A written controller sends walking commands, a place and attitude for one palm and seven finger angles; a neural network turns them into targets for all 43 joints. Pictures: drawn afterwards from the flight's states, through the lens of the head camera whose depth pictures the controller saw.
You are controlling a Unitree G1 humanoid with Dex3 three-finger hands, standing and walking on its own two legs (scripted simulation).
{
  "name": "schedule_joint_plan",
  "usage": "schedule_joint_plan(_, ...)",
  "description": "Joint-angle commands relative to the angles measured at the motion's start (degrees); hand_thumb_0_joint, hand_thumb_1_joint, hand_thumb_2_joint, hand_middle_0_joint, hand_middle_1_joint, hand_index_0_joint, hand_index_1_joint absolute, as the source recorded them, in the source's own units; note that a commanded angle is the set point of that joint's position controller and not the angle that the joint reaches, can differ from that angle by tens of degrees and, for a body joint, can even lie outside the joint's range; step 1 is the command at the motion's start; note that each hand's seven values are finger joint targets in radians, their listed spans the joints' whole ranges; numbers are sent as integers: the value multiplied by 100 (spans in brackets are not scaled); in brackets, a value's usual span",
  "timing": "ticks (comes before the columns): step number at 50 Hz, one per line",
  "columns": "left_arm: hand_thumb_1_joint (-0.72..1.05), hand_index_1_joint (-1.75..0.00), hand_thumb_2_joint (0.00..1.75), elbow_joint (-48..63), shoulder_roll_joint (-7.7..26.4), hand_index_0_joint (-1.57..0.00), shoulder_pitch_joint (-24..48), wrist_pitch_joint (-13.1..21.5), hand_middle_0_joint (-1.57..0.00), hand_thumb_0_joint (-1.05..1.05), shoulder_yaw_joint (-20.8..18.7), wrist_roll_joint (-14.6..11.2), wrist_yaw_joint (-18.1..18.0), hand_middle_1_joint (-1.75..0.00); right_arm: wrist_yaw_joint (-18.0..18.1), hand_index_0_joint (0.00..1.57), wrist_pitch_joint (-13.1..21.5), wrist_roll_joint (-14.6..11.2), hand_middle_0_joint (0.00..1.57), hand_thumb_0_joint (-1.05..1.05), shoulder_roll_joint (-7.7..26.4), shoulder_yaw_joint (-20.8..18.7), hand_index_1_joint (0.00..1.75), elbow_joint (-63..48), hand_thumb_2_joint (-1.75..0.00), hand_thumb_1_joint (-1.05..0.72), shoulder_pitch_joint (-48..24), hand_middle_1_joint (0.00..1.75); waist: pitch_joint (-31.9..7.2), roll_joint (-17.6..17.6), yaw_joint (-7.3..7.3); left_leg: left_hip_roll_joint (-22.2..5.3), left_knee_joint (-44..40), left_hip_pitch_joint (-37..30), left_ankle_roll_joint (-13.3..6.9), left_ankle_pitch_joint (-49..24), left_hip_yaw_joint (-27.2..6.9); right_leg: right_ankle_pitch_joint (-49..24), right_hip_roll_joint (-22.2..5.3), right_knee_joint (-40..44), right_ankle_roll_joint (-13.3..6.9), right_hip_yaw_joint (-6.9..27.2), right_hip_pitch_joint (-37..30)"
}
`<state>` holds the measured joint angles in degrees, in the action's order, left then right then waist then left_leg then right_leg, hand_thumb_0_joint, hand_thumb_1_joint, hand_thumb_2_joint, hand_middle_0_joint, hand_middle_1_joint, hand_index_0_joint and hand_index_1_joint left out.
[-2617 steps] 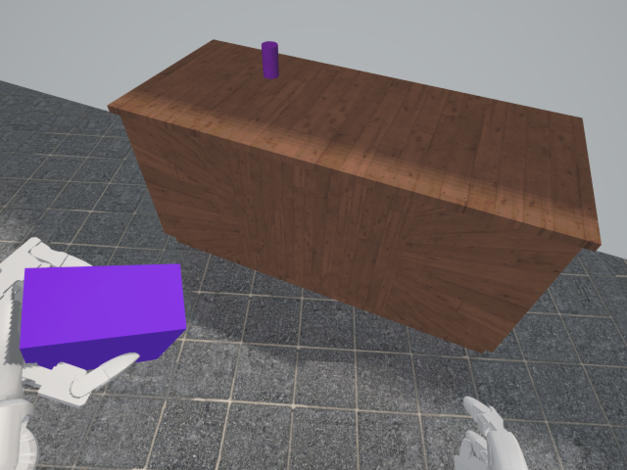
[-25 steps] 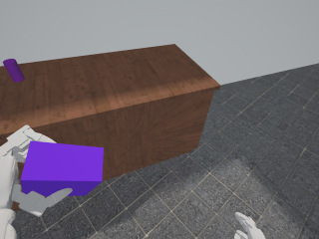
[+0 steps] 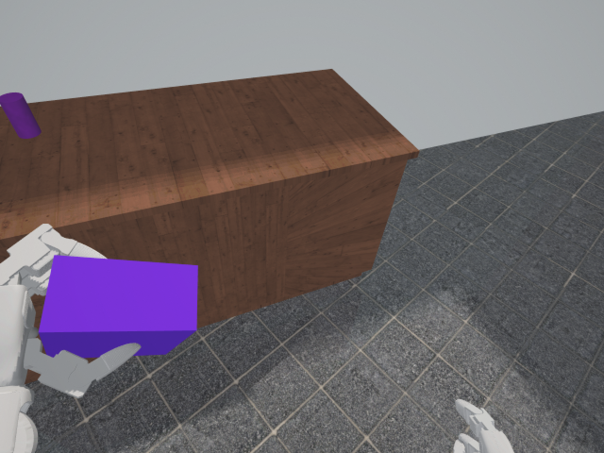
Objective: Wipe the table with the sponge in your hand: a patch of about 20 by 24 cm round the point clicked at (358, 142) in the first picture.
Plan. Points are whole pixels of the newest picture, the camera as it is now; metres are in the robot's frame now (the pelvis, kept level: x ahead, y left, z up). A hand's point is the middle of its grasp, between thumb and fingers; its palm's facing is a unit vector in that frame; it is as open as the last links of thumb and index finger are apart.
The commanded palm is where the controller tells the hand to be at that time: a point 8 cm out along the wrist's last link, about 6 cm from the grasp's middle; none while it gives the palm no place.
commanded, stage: stop stepping back and stand still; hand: left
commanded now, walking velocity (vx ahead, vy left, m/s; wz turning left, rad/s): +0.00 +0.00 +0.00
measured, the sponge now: (140, 314) +0.22 +0.19 +0.14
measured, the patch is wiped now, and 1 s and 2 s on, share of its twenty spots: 0.95 0.95 0.95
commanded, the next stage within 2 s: stand and wait in 0.44 s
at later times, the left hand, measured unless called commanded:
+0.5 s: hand (61, 284) +0.22 +0.26 +0.18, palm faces +0.41 -0.84 -0.36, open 10.5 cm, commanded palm +0.18 +0.29 +0.19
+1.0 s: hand (60, 298) +0.21 +0.25 +0.17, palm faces +0.39 -0.84 -0.37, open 10.5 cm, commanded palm +0.17 +0.29 +0.19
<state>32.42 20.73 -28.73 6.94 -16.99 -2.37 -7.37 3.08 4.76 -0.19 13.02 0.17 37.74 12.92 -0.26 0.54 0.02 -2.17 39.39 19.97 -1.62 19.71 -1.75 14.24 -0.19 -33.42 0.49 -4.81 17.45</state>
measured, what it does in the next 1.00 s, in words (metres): stands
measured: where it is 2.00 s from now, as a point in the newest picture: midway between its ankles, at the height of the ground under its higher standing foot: outside the picture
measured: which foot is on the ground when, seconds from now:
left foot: down 0.00-1.00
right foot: down 0.00-1.00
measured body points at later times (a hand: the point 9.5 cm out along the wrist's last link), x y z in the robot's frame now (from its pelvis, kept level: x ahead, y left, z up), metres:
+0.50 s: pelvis +0.02 +0.01 +0.02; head +0.01 +0.02 +0.47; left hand +0.20 +0.30 +0.19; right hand +0.21 -0.21 -0.04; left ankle +0.04 +0.11 -0.72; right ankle +0.04 -0.12 -0.72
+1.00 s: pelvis +0.00 +0.01 +0.02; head -0.01 +0.02 +0.47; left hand +0.19 +0.30 +0.19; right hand +0.18 -0.22 -0.06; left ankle +0.04 +0.11 -0.72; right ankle +0.04 -0.12 -0.72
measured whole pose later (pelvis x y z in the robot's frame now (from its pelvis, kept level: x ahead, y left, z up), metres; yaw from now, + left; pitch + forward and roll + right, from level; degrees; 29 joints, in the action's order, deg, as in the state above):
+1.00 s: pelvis +0.00 +0.01 +0.02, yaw +0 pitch -1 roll -2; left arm 25.9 20.3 -28.0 6.4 -16.9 -2.4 -9.3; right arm 4.3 3.9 -0.1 12.1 0.8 35.6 11.5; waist -0.8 1.2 -0.3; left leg 0.1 26.8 14.4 -1.4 11.2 -0.4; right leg 8.7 0.0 -21.5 1.1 -1.2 11.5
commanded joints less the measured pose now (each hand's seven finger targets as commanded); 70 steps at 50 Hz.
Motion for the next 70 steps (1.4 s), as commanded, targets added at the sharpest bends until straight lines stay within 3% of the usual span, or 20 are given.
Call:
schedule_joint_plan(1, 10, -160, 130, 1360, 978, -120, 662, 488, -120, 0, -869, -36, -336, -160, 138, 20, 396, -33, 20, 0, 659, -188, 30, -1162, -90, -90, -858, 30, -263, 1933, 0, -1107, -2673, -196, -505, 1089, -1964, 938, 51, -725, 31, 347, 363)
schedule_joint_plan(2, 10, -160, 130, 1227, 1009, -120, 725, 450, -120, 0, -914, -12, -358, -160, 147, 20, 453, -69, 20, 0, 590, -194, 30, -1160, -90, -90, -831, 30, -399, 1351, -20, -955, -2509, -87, -466, 778, -1641, 911, 49, -691, 61, 340, 47)
schedule_joint_plan(3, 10, -160, 130, 1174, 1050, -120, 714, 439, -120, 0, -952, -38, -345, -160, 163, 20, 511, -70, 20, 0, 538, -157, 30, -1120, -90, -90, -839, 30, -417, 1337, 1, -796, -2348, -158, -389, 366, -1429, 730, -11, -396, 65, 338, -14)
schedule_joint_plan(5, 10, -160, 130, 733, 884, -120, 478, 411, -120, 0, -844, -35, -307, -160, 131, 20, 530, -76, 20, 0, 562, -165, 30, -1021, -90, -90, -768, 30, -568, 488, -34, -566, -1557, -297, -251, -1127, -906, -405, -72, 725, 36, 434, -631)
schedule_joint_plan(6, 10, -160, 130, 617, 808, -120, 465, 399, -120, 0, -739, -30, -266, -160, 102, 20, 516, -77, 20, 0, 553, -189, 30, -1011, -90, -90, -782, 30, -687, -59, -2, -360, -1126, -329, -133, -1589, -605, -1231, -292, 980, -57, 766, -848)
schedule_joint_plan(7, 10, -160, 130, 560, 767, -120, 473, 407, -120, 0, -661, -51, -228, -160, 70, 20, 505, -73, 20, 0, 575, -215, 30, -1022, -90, -90, -799, 30, -786, -320, 66, -194, -881, -346, -12, -1616, -434, -1585, -570, 1043, -178, 1134, -921)
schedule_joint_plan(8, 10, -160, 130, 357, 591, -120, 324, 396, -120, 0, -509, -57, -179, -160, 46, 20, 499, -65, 20, 0, 576, -222, 30, -1033, -90, -90, -827, 30, -713, -391, 107, -141, -971, -370, 57, -1279, -438, -1115, -658, 1131, -203, 1143, -760)
schedule_joint_plan(10, 10, -160, 130, 539, 684, -120, 464, 384, -120, 0, -527, -76, -189, -160, 34, 20, 427, -68, 20, 0, 630, -255, 30, -1059, -90, -90, -816, 30, -577, -297, 101, -163, -997, -494, 53, -1257, -415, -838, -664, 1268, -267, 1220, -542)
schedule_joint_plan(14, 10, -160, 130, 976, 932, -120, 741, 456, -120, 0, -683, -47, -245, -160, 99, 20, 367, -17, 20, 0, 593, -182, 30, -1107, -90, -90, -948, 30, -629, 482, 8, -263, -1531, -603, 17, -1453, -537, -881, -381, 1057, -161, 856, -669)
schedule_joint_plan(18, 10, -160, 130, 1036, 1071, -120, 743, 434, -120, 0, -825, -62, -298, -160, 154, 20, 340, -7, 20, 0, 585, -165, 30, -1178, -90, -90, -992, 30, -712, 579, -39, -272, -1723, -686, 9, -1478, -541, -950, -264, 1065, -111, 728, -823)
schedule_joint_plan(25, 10, -160, 130, 745, 732, -120, 606, 355, -120, 0, -537, -93, -253, -160, 145, 20, 290, -34, 20, 0, 570, -164, 30, -1184, -90, -90, -952, 30, -846, 415, -30, -291, -1747, -916, 76, -1835, -445, -1182, -208, 1120, -53, 661, -927)
schedule_joint_plan(31, 10, -160, 130, 481, 723, -120, 788, 294, -120, 0, -467, -72, -237, -160, 160, 20, 215, -32, 20, 0, 584, -161, 30, -1185, -90, -90, -1011, 30, -583, 147, -17, -212, -1830, -686, 77, -1137, -394, -800, -239, 1407, -59, 757, -779)
schedule_joint_plan(33, 10, -160, 130, 588, 859, -120, 912, 301, -120, 0, -551, -56, -251, -160, 169, 20, 206, -19, 20, 0, 623, -165, 30, -1194, -90, -90, -1052, 30, -507, 360, -20, -183, -1885, -628, 82, -883, -426, -549, -253, 1492, -89, 797, -700)
schedule_joint_plan(38, 10, -160, 130, 670, 934, -120, 911, 328, -120, 0, -618, -35, -290, -160, 189, 20, 214, 14, 20, 0, 601, -147, 30, -1209, -90, -90, -1069, 30, -413, 436, -41, -137, -1964, -487, 69, -450, -433, -145, -237, 1636, -100, 806, -665)
schedule_joint_plan(43, 10, -160, 130, 750, 898, -120, 650, 355, -120, 0, -644, -45, -303, -160, 184, 20, 238, 5, 20, 0, 603, -170, 30, -1217, -90, -90, -1002, 30, -639, 528, -49, -147, -2010, -553, 86, -641, -459, -309, -197, 1491, -89, 723, -865)
schedule_joint_plan(50, 10, -160, 130, 385, 762, -120, 551, 328, -120, 0, -547, -51, -285, -160, 191, 20, 250, -8, 20, 0, 588, -175, 30, -1149, -90, -90, -975, 30, -532, 160, -31, -164, -1925, -574, 72, -585, -405, -160, -229, 1623, -58, 779, -653)
schedule_joint_plan(53, 10, -160, 130, 531, 834, -120, 843, 347, -120, 0, -542, -22, -291, -160, 203, 20, 263, -6, 20, 0, 634, -191, 30, -1133, -90, -90, -1013, 30, -452, 382, -19, -154, -1990, -559, 81, -421, -436, -27, -214, 1629, -65, 760, -570)
schedule_joint_plan(57, 10, -160, 130, 578, 810, -120, 850, 357, -120, 0, -532, -18, -304, -160, 205, 20, 277, 0, 20, 0, 600, -181, 30, -1125, -90, -90, -992, 30, -505, 255, -45, -143, -1967, -538, 68, -472, -423, -116, -204, 1609, -64, 766, -676)
schedule_joint_plan(63, 10, -160, 130, 633, 838, -120, 717, 352, -120, 0, -585, -22, -309, -160, 205, 20, 295, 9, 20, 0, 614, -185, 30, -1144, -90, -90, -1010, 30, -526, 502, -53, -140, -2050, -524, 93, -496, -473, -195, -170, 1526, -68, 712, -735)
schedule_joint_plan(70, 10, -160, 130, 486, 754, -120, 650, 325, -120, 0, -546, -42, -287, -160, 208, 20, 258, -5, 20, 0, 583, -178, 30, -1151, -90, -90, -974, 30, -643, 189, -49, -141, -1899, -648, 92, -886, -377, -527, -193, 1505, -55, 735, -793)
